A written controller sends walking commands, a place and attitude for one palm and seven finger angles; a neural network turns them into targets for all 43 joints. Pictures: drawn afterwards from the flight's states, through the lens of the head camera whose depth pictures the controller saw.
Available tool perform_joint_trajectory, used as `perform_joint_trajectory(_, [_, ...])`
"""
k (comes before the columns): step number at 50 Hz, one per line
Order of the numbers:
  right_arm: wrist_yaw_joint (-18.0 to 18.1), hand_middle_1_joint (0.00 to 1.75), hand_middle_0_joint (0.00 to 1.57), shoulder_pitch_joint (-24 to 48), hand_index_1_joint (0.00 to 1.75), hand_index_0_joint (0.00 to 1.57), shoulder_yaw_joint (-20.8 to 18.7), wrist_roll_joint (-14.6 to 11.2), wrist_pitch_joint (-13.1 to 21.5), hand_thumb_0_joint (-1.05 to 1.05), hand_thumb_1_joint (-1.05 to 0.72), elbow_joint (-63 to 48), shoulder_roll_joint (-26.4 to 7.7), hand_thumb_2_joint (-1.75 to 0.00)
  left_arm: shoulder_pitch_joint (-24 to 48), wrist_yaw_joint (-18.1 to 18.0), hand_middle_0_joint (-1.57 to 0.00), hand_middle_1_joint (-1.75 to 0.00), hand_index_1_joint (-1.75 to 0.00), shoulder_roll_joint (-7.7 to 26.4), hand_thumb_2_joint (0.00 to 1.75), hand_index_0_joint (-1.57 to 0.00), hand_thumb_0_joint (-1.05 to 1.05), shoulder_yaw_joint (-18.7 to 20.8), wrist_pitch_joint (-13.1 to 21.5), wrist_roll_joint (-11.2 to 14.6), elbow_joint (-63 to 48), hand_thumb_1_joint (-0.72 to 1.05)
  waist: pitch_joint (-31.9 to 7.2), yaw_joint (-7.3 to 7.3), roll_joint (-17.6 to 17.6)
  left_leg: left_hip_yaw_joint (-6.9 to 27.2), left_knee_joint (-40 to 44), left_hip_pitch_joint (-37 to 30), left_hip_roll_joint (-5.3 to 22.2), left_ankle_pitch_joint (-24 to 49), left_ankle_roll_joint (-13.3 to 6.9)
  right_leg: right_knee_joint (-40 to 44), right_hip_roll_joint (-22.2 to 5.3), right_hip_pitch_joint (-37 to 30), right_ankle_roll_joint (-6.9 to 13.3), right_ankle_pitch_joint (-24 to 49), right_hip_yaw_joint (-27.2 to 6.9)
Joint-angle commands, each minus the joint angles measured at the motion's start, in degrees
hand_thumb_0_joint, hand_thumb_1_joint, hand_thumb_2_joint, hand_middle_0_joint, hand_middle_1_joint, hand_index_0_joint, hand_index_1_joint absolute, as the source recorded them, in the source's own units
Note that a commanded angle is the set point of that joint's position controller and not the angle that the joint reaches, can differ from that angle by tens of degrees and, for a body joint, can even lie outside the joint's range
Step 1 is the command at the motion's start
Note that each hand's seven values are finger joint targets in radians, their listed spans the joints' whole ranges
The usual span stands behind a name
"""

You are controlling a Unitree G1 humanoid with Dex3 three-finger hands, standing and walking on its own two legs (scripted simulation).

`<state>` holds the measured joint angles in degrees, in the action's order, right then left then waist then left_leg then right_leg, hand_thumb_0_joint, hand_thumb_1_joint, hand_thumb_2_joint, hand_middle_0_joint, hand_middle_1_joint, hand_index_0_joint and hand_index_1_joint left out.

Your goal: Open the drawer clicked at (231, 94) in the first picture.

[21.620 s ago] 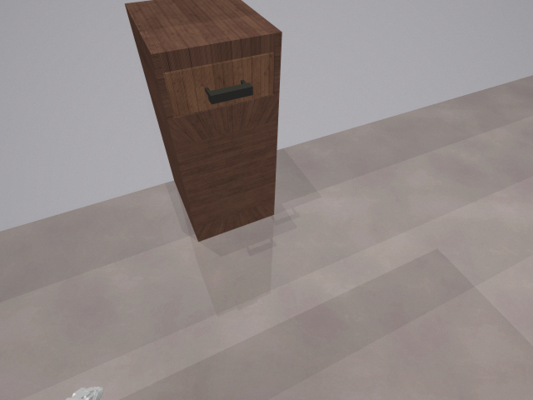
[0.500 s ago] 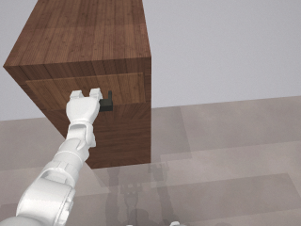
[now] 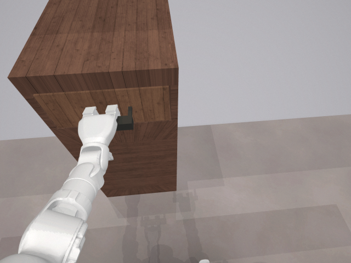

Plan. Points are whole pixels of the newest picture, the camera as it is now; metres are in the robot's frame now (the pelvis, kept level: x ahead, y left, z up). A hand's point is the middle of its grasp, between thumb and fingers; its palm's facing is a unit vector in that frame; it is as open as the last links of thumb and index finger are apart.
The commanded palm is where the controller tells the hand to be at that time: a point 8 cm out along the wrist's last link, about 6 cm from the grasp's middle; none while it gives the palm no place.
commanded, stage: close the thumb around the handle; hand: left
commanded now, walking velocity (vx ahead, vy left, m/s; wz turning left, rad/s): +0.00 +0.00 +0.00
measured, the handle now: (108, 117) +0.49 +0.18 +0.01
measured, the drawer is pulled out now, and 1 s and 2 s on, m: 0.00 0.04 0.17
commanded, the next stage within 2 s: pull the drawer open in 0.42 s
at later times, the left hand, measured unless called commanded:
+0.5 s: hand (105, 138) +0.43 +0.19 -0.01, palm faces -0.02 -0.03 -1.00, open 6.3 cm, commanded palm +0.40 +0.19 +0.05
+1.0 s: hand (104, 151) +0.39 +0.18 -0.01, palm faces -0.01 -0.06 -1.00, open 6.3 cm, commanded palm +0.34 +0.17 +0.05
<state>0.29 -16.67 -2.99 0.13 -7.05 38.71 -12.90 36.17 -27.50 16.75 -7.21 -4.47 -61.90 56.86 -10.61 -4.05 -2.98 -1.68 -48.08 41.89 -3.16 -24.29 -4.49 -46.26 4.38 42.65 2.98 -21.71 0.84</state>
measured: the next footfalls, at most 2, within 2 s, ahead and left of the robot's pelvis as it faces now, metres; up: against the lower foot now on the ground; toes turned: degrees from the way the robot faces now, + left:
none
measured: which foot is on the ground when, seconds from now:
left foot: down 0.00-1.00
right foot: down 0.00-1.00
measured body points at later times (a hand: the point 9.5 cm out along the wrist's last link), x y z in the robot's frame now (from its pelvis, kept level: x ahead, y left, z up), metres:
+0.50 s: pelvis +0.00 +0.00 +0.00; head +0.08 -0.01 +0.44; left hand +0.43 +0.19 +0.04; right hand +0.06 -0.26 -0.14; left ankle -0.02 +0.07 -0.70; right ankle +0.00 -0.09 -0.70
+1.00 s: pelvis +0.02 +0.00 +0.01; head +0.08 -0.01 +0.45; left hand +0.39 +0.18 +0.04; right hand +0.13 -0.25 -0.13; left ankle -0.02 +0.07 -0.70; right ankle +0.00 -0.09 -0.70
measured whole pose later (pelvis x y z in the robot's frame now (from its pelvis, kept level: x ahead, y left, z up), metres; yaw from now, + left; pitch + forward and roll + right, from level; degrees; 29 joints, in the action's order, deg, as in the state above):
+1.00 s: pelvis +0.02 +0.00 +0.01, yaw +0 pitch +16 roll -1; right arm -1.5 -14.5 -3.7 0.0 -8.7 37.0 -13.2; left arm 19.4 -26.2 14.5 -10.9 -8.7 -60.9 37.5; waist -10.7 -1.5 -3.7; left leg -1.7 -45.3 36.2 -3.2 -25.4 -4.4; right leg -43.7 4.5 37.1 2.9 -22.8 0.3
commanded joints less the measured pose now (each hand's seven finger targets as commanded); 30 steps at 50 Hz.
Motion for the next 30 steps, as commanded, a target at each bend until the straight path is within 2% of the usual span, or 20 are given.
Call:
perform_joint_trajectory(1, [0.9,0.30,0.20,-3.5,0.30,0.20,-2.4,-0.1,1.4,0.00,-0.90,-4.5,-8.1,-0.90,21.4,-2.1,-0.36,-1.29,-1.29,11.1,0.66,-0.36,0.00,3.7,0.4,-0.4,-9.2,0.34,-19.4,-0.48,2.3,2.5,4.2,-11.1,1.6,22.5,1.9,4.8,-1.2,-11.8,0.0,19.9,-2.2])
perform_joint_trajectory(3, [0.8,0.30,0.20,-3.5,0.30,0.20,-2.5,-0.2,1.5,0.00,-0.90,-4.3,-7.9,-0.90,22.4,-2.1,-0.37,-1.30,-1.30,9.1,0.71,-0.37,0.00,1.8,0.2,-0.9,-9.0,0.45,-18.6,-1.07,1.8,2.7,4.1,-11.6,1.7,22.7,2.1,4.7,-1.2,-10.3,0.1,19.2,-1.9])
perform_joint_trajectory(5, [0.6,0.30,0.20,-3.6,0.30,0.20,-2.7,0.0,1.6,0.00,-0.90,-4.3,-8.0,-0.90,23.2,-2.2,-0.38,-1.31,-1.31,9.0,0.76,-0.38,0.00,2.0,0.5,-0.8,-10.3,0.56,-20.9,-0.91,0.3,3.1,3.7,-13.9,2.0,24.4,2.4,4.2,-1.1,-9.4,0.1,19.3,-1.6])
perform_joint_trajectory(6, [0.6,0.30,0.20,-3.8,0.30,0.20,-2.7,0.0,1.6,0.00,-0.90,-4.2,-8.0,-0.90,22.7,-2.3,-0.38,-1.32,-1.32,9.0,0.78,-0.38,0.00,2.3,0.4,-0.6,-9.8,0.62,-20.6,-0.70,0.5,3.2,3.8,-14.1,2.0,25.1,2.5,4.2,-1.0,-9.3,0.2,19.4,-1.4])
perform_joint_trajectory(7, [0.5,0.30,0.20,-3.7,0.30,0.20,-2.8,0.1,1.5,0.00,-0.90,-4.2,-8.0,-0.90,23.1,-2.1,-0.38,-1.33,-1.33,7.5,0.80,-0.38,0.00,1.1,0.4,-0.3,-10.2,0.68,-20.8,-1.31,1.4,3.2,3.5,-14.4,2.1,25.1,2.4,4.3,-1.0,-9.2,0.0,19.6,-1.4])
perform_joint_trajectory(10, [0.4,0.30,0.20,-4.0,0.30,0.20,-2.8,0.0,1.4,0.00,-0.90,-4.0,-8.2,-0.90,22.2,-1.8,-0.40,-1.34,-1.34,8.8,0.88,-0.40,0.00,2.2,0.4,-0.2,-9.6,0.84,-20.5,-0.72,1.6,3.3,3.6,-13.8,2.1,25.5,2.4,4.1,-1.0,-9.7,0.1,20.1,-1.5])
perform_joint_trajectory(11, [0.4,0.30,0.20,-3.9,0.30,0.20,-2.8,0.0,1.3,0.00,-0.90,-4.1,-8.1,-0.90,22.6,-1.7,-0.40,-1.35,-1.35,7.3,0.90,-0.40,0.00,0.8,0.3,-0.2,-10.1,0.90,-20.3,-1.22,1.2,3.4,3.6,-14.4,2.2,25.8,2.5,4.3,-1.0,-9.0,0.1,20.1,-1.4])
perform_joint_trajectory(12, [0.4,0.30,0.20,-4.1,0.30,0.20,-2.9,0.0,1.4,0.00,-0.90,-4.0,-8.1,-0.90,22.7,-1.6,-0.40,-1.35,-1.35,6.9,0.90,-0.40,0.00,0.7,0.4,-0.1,-10.0,0.90,-20.5,-1.26,1.8,3.1,3.4,-14.2,2.1,25.6,2.3,4.4,-1.0,-9.3,0.0,20.2,-1.4])
perform_joint_trajectory(13, [0.4,0.30,0.20,-4.3,0.30,0.20,-2.9,0.0,1.3,0.00,-0.90,-3.8,-8.2,-0.90,22.4,-1.6,-0.40,-1.35,-1.35,8.5,0.90,-0.40,0.00,2.0,0.4,-0.3,-9.6,0.90,-20.6,-1.06,2.6,3.4,3.5,-13.9,2.2,25.8,2.4,4.2,-1.0,-9.7,0.0,20.4,-1.4])
perform_joint_trajectory(14, [0.5,0.30,0.20,-3.9,0.30,0.20,-2.8,0.1,1.3,0.00,-0.90,-4.1,-8.3,-0.90,22.5,-1.5,-0.40,-1.35,-1.35,8.8,0.90,-0.40,0.00,2.2,0.5,-0.2,-10.2,0.90,-21.1,-0.81,1.7,3.4,3.5,-14.0,2.1,26.4,2.4,4.2,-1.0,-10.0,0.1,20.8,-1.6])
perform_joint_trajectory(15, [0.4,0.30,0.20,-4.2,0.30,0.20,-2.9,0.1,1.2,0.00,-0.90,-4.1,-8.1,-0.90,22.8,-1.4,-0.40,-1.35,-1.35,7.7,0.90,-0.40,0.00,1.1,0.7,-0.4,-10.7,0.90,-21.1,-0.91,1.0,3.5,3.6,-14.7,2.3,26.6,2.6,4.0,-1.0,-9.4,0.1,20.5,-1.4])
perform_joint_trajectory(16, [0.4,0.30,0.20,-4.1,0.30,0.20,-3.0,0.1,1.3,0.00,-0.90,-4.2,-8.1,-0.90,22.0,-1.5,-0.40,-1.35,-1.35,8.3,0.90,-0.40,0.00,2.1,1.0,-0.3,-11.4,0.90,-22.0,-0.43,1.5,3.3,3.6,-15.0,2.3,26.8,2.4,4.1,-1.0,-10.1,0.1,20.8,-1.4])
perform_joint_trajectory(19, [0.6,0.30,0.20,-3.8,0.30,0.20,-2.7,0.1,1.0,0.00,-0.90,-4.3,-8.3,-0.90,21.5,-1.5,-0.40,-1.35,-1.35,10.5,0.90,-0.40,0.00,3.5,0.9,0.1,-10.9,0.90,-21.1,-0.45,2.4,3.0,3.6,-12.6,1.9,25.8,2.2,4.2,-1.1,-12.2,0.1,22.2,-2.0])
perform_joint_trajectory(21, [0.6,0.30,0.20,-3.8,0.30,0.20,-2.7,-0.1,1.2,0.00,-0.90,-4.0,-8.1,-0.90,22.3,-1.5,-0.40,-1.35,-1.35,8.5,0.90,-0.40,0.00,1.6,0.9,0.0,-10.6,0.90,-19.0,-1.17,1.9,2.8,3.9,-12.1,1.9,23.9,2.0,4.7,-1.2,-10.9,-0.1,20.7,-2.1])
perform_joint_trajectory(22, [0.6,0.30,0.20,-3.8,0.30,0.20,-2.8,-0.1,1.3,0.00,-0.90,-4.1,-8.1,-0.90,21.3,-1.8,-0.40,-1.35,-1.35,10.1,0.90,-0.40,0.00,3.1,0.9,-0.3,-10.6,0.90,-19.8,-0.52,2.3,2.8,4.1,-12.4,1.9,23.7,2.0,4.8,-1.1,-11.3,0.0,20.3,-2.1])
perform_joint_trajectory(24, [0.6,0.30,0.20,-3.8,0.30,0.20,-2.8,0.1,1.3,0.00,-0.90,-4.1,-8.1,-0.90,23.2,-1.8,-0.40,-1.35,-1.35,8.8,0.90,-0.40,0.00,1.9,1.0,-0.3,-11.7,0.90,-20.5,-0.99,0.7,3.1,3.9,-13.8,2.0,25.6,2.3,4.5,-1.2,-10.6,0.2,21.0,-1.9])
perform_joint_trajectory(26, [0.6,0.30,0.20,-4.0,0.30,0.20,-2.9,0.0,1.2,0.00,-0.90,-3.9,-8.2,-0.90,21.1,-1.9,-0.40,-1.35,-1.35,10.5,0.90,-0.40,0.00,3.7,0.9,-0.5,-10.8,0.90,-21.4,-0.35,1.6,3.2,3.8,-14.3,2.2,26.5,2.4,4.2,-1.0,-10.8,0.1,21.3,-1.8])
perform_joint_trajectory(28, [0.3,0.30,0.20,-3.4,0.30,0.20,-2.9,0.0,1.2,0.00,-0.90,-4.7,-7.8,-0.90,18.6,-1.6,-0.40,-1.35,-1.35,6.5,0.90,-0.40,0.00,1.0,0.8,0.2,-11.6,0.90,-20.9,-0.03,1.2,2.7,4.0,-14.4,2.0,26.8,2.4,4.6,-1.0,-11.6,0.1,21.9,-1.7])
perform_joint_trajectory(29, [0.2,0.30,0.20,-3.4,0.30,0.20,-3.0,0.1,1.2,0.00,-0.90,-4.6,-8.0,-0.90,17.3,-1.5,-0.40,-1.35,-1.35,8.2,0.90,-0.40,0.00,2.9,1.1,0.2,-12.0,0.90,-21.6,0.54,1.2,3.0,4.1,-15.2,2.2,28.5,2.5,4.5,-1.0,-12.1,0.2,22.7,-1.6])
perform_joint_trajectory(30, [0.1,0.30,0.20,-3.2,0.30,0.20,-2.9,-0.1,1.0,0.00,-0.90,-5.0,-7.9,-0.90,15.5,-1.3,-0.40,-1.35,-1.35,7.1,0.90,-0.40,0.00,1.8,1.2,0.3,-12.7,0.90,-22.3,0.87,1.3,3.1,4.1,-15.6,2.2,28.9,2.6,4.3,-1.0,-12.5,0.1,22.8,-1.7])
